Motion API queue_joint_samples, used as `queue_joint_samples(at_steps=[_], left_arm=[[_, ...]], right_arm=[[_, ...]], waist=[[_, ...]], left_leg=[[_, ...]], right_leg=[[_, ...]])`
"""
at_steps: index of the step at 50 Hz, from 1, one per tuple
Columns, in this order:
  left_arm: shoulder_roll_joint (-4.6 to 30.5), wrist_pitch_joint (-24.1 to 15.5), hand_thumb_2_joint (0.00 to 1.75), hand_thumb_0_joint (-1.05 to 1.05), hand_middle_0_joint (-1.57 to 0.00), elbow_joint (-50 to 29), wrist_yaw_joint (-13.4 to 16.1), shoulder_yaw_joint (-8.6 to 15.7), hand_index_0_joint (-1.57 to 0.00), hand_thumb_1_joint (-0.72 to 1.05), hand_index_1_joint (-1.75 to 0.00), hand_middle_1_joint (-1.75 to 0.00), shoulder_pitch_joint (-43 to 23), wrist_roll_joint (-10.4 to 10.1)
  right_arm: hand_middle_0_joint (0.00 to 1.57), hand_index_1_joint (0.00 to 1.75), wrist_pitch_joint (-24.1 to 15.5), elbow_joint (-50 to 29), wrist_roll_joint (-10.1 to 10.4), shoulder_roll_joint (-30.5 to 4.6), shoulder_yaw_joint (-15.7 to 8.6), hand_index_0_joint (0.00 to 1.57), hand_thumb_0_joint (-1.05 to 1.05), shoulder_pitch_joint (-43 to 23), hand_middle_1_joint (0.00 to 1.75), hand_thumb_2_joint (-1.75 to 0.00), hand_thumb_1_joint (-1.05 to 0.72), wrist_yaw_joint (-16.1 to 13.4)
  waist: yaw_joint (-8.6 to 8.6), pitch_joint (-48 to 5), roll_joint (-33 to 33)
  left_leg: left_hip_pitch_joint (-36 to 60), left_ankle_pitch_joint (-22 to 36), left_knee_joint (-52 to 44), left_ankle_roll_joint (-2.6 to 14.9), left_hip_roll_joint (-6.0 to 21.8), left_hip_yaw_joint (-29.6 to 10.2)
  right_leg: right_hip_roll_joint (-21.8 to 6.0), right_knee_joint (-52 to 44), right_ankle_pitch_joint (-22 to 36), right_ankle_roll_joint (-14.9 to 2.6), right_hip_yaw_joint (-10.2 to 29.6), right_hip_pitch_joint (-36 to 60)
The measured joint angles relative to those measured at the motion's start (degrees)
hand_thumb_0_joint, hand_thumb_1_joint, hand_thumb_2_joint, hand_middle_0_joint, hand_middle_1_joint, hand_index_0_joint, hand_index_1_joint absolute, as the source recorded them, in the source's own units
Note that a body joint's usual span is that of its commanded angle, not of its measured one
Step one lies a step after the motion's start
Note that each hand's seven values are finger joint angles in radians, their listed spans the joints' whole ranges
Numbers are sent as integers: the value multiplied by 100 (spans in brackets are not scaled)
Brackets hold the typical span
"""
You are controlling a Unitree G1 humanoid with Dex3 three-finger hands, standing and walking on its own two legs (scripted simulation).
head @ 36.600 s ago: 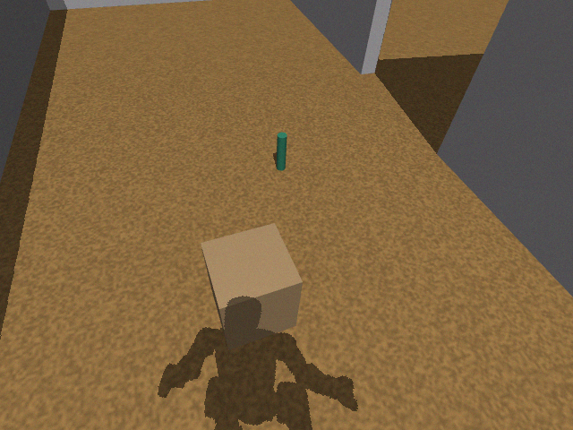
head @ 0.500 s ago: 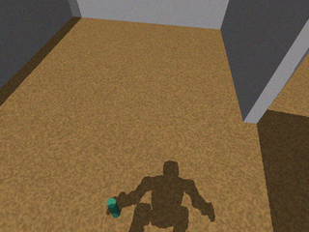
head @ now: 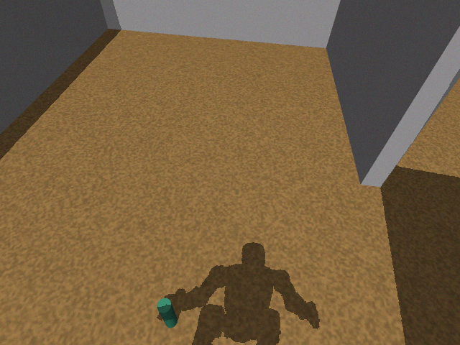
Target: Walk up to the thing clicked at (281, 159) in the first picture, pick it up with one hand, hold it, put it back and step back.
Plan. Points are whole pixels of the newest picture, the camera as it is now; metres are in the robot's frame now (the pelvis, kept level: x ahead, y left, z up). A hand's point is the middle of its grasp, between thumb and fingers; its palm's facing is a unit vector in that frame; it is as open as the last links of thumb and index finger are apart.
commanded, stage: stand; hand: left
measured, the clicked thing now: (168, 313) +0.34 +0.23 -0.68
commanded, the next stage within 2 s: go down in 0.80 s
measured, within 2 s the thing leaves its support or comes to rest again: neither
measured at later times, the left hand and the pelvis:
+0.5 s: hand out of the picture +0.07 +0.25 -0.16, palm faces -0.02 -0.94 -0.34, open 7.4 cm; pelvis +0.00 +0.00 +0.00, yaw +0 degrees
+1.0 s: hand out of the picture +0.10 +0.25 -0.16, palm faces +0.05 -0.94 -0.33, open 7.9 cm; pelvis +0.00 +0.00 +0.00, yaw +0 degrees
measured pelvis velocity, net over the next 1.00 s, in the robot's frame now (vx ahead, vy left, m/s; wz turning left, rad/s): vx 0.00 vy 0.00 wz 0.01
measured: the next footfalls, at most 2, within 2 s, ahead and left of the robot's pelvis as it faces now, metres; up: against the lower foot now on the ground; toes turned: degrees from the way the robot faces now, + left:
none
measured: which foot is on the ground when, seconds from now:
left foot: down 0.00-1.00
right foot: down 0.00-1.00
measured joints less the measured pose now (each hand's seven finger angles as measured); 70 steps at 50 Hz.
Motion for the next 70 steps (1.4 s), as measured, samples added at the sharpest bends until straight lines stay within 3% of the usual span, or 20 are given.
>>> queue_joint_samples(at_steps=[46,48,50,54,57,65,70], left_arm=[[9,8,90,0,-20,-36,5,-10,-21,90,-30,-30,39,9],[-47,-16,88,1,-20,-318,67,79,-21,88,-28,-28,40,-108],[-133,-96,83,1,-19,-368,68,271,-19,83,-23,-24,-247,-92],[-89,-69,66,1,-12,-252,-95,740,-13,66,-15,-16,-868,193],[-15,-19,50,1,-8,-431,-180,1034,-10,49,-11,-12,-950,352],[114,127,23,0,-5,-1168,-451,1505,-6,3,-7,-8,-441,338],[111,166,13,0,-6,-2003,-604,1606,-6,-22,-7,-8,34,222]], right_arm=[[21,30,3,-49,-2,4,7,20,1,41,30,-90,-91,-11],[21,30,-21,-567,173,23,3,20,1,253,30,-90,-92,-106],[21,30,-127,-1051,275,90,-26,20,1,424,30,-90,-93,-182],[21,30,-171,-1646,229,353,-103,20,1,578,30,-91,-94,-192],[21,30,-162,-1967,189,514,-140,20,1,730,30,-91,-94,-151],[21,30,-156,-2569,177,588,-203,20,1,975,30,-90,-91,-79],[21,30,-245,-2853,172,556,-270,20,1,944,30,-89,-90,-134]], waist=[[1,2,-5],[-19,-32,11],[-15,37,25],[-51,-19,-48],[-103,-139,-98],[-229,-509,-66],[-189,-645,-44]], left_leg=[[24,-47,8,22,-17,32],[-256,-116,227,35,-22,-4],[-561,-185,484,41,-21,-47],[-1319,-368,1085,21,27,-61],[-1763,-564,1532,13,63,-39],[-2997,-1205,2910,39,110,-31],[-3770,-1594,3785,62,115,-66]], right_leg=[[-21,-14,-24,22,31,24],[-29,212,-107,14,1,-245],[-32,471,-192,3,-32,-533],[0,1096,-392,-27,-19,-1304],[22,1541,-574,-40,22,-1762],[32,2866,-1176,-7,85,-2980],[19,3712,-1560,21,90,-3723]])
